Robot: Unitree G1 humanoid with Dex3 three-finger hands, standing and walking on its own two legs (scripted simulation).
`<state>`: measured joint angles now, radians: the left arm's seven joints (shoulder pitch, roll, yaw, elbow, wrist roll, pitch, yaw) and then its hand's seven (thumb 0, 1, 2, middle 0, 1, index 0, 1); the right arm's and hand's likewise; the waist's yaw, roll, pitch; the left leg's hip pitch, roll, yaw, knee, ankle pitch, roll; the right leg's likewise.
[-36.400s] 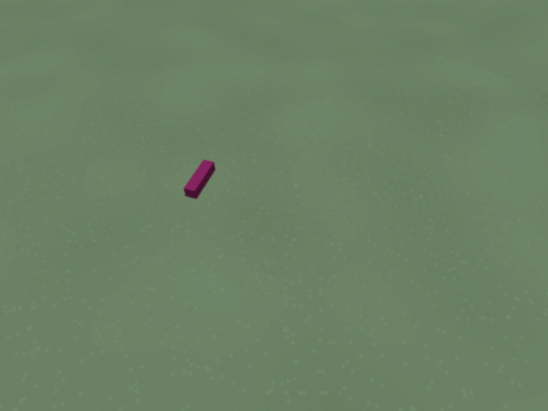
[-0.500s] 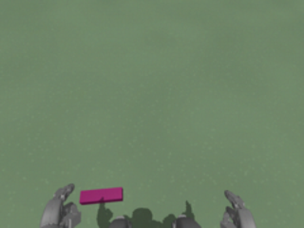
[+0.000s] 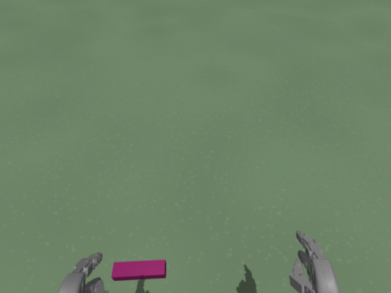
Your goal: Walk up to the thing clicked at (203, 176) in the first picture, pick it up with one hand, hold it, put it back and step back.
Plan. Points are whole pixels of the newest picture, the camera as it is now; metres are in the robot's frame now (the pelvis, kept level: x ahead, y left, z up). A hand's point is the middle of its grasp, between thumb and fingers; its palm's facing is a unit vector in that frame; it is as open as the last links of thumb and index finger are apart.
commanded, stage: home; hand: left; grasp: from above
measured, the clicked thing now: (139, 270) +0.39 +0.24 -0.69
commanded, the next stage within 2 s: stand in 1.66 s
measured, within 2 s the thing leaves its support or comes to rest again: neither
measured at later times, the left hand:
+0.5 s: hand out of the picture +0.17 +0.18 -0.04, palm faces +0.04 -0.98 -0.19, open 7.4 cm
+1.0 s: hand out of the picture +0.17 +0.18 -0.04, palm faces +0.04 -0.98 -0.20, open 7.4 cm
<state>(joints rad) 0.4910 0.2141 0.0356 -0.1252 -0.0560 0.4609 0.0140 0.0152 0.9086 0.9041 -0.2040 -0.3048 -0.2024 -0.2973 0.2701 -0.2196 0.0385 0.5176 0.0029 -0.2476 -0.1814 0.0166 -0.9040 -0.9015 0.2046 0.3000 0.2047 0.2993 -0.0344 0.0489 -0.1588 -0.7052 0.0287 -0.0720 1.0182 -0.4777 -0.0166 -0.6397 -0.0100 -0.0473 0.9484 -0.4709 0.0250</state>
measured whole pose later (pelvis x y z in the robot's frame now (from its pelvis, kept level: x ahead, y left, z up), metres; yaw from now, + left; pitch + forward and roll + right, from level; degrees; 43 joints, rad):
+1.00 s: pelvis +0.00 +0.00 +0.00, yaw -1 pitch +9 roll -3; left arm 0.49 0.22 0.03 -0.14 -0.05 0.47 0.02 0.02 0.91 0.90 -0.20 -0.30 -0.20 -0.30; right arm 0.29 -0.21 0.04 0.54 0.00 -0.25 -0.19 0.02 -0.90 -0.90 0.21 0.30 0.21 0.30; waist -0.04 0.05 -0.16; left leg -0.70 0.03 -0.06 1.03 -0.48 -0.01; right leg -0.64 -0.01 -0.04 0.95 -0.47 0.03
